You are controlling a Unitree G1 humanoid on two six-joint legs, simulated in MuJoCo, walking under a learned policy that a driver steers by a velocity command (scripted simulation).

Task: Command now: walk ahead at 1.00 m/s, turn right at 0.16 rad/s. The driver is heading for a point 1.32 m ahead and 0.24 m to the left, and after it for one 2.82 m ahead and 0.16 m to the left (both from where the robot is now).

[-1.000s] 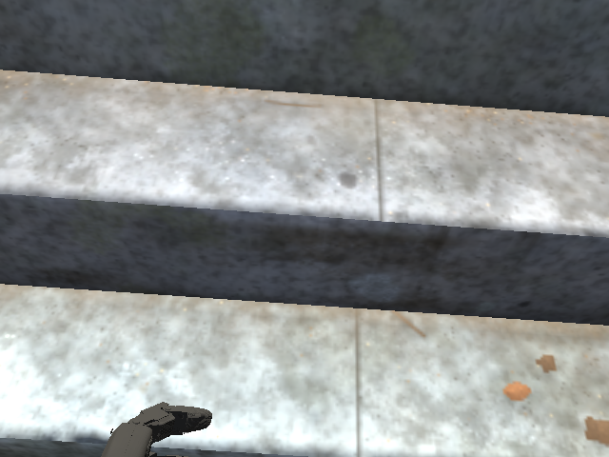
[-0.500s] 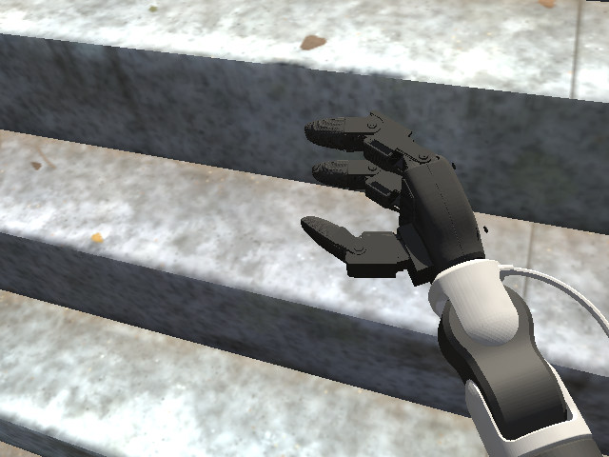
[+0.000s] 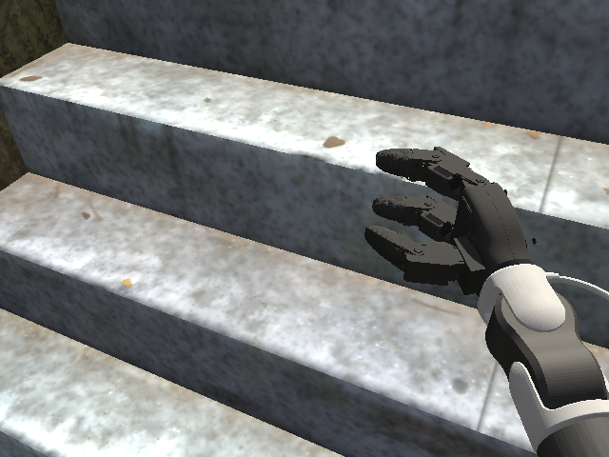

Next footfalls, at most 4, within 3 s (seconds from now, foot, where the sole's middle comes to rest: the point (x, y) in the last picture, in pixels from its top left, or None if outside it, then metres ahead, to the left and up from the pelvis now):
0.36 left None -0.05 0.11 -0.72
0.66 right None -0.12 -0.05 -0.93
0.80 left None -0.09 0.29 -0.91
1.50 right None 0.03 -0.13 -0.69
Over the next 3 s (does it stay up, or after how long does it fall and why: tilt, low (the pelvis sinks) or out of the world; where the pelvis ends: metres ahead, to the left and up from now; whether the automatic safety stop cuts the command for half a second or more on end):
stays up -0.26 -0.07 -0.19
